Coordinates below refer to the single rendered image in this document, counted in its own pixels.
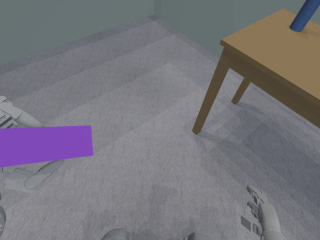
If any left robot hand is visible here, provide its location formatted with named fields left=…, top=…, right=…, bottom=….
left=0, top=96, right=65, bottom=194

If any table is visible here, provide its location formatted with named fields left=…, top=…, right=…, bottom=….
left=192, top=8, right=320, bottom=135

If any sponge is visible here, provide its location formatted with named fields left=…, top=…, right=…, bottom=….
left=0, top=125, right=93, bottom=168

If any right robot hand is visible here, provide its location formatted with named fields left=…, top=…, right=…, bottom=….
left=241, top=185, right=281, bottom=237

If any left robot thigh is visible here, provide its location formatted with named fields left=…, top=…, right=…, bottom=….
left=101, top=228, right=133, bottom=240

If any robot right forearm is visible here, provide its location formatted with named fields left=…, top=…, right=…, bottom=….
left=260, top=230, right=287, bottom=240

